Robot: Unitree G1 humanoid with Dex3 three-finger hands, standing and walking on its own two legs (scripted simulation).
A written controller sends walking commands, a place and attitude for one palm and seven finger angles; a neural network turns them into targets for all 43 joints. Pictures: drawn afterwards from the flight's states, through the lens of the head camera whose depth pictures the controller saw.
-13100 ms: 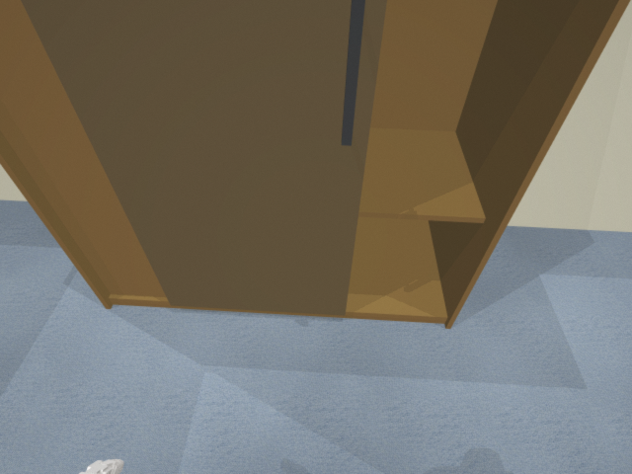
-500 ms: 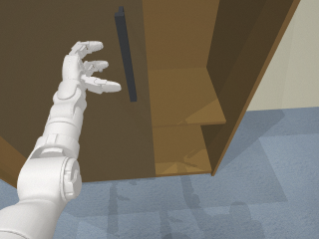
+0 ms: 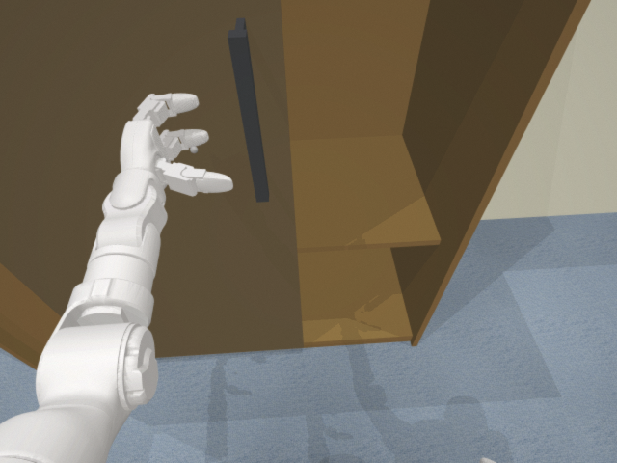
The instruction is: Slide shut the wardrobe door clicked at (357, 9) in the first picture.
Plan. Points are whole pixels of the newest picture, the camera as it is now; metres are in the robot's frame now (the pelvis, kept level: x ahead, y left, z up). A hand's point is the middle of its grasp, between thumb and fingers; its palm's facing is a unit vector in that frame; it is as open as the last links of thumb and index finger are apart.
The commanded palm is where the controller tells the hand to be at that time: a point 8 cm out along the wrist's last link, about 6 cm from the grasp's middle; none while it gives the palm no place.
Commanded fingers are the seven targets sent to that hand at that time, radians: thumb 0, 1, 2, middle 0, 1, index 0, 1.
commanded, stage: move the hooked fingers beside the handle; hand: left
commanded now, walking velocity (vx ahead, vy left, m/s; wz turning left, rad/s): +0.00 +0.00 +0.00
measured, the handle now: (253, 122) +0.54 +0.07 +0.17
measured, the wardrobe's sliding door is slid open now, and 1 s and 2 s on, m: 0.37 0.37 0.37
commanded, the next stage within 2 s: feel for the door with the fingertips in 0.24 s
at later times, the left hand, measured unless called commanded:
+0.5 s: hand (207, 146) +0.46 +0.13 +0.18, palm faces +0.04 -1.00 +0.03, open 14.0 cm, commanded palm +0.44 +0.17 +0.18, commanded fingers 0.00 -0.50 0.30 -0.30 -1.20 -0.30 -1.20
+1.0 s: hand (225, 136) +0.48 +0.10 +0.18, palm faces +0.08 -1.00 +0.02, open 14.0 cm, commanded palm +0.46 +0.16 +0.18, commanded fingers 0.00 -0.50 0.30 -0.30 -1.20 -0.30 -1.20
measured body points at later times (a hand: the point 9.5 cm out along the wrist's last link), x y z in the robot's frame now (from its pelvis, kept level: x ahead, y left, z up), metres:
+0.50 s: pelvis +0.00 +0.01 +0.00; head +0.02 -0.01 +0.45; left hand +0.46 +0.18 +0.18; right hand +0.05 -0.25 -0.13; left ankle +0.01 +0.11 -0.74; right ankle -0.04 -0.09 -0.74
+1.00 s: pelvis -0.01 +0.00 +0.00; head +0.03 -0.02 +0.45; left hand +0.47 +0.16 +0.18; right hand +0.04 -0.26 -0.13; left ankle +0.01 +0.11 -0.74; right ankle -0.04 -0.09 -0.74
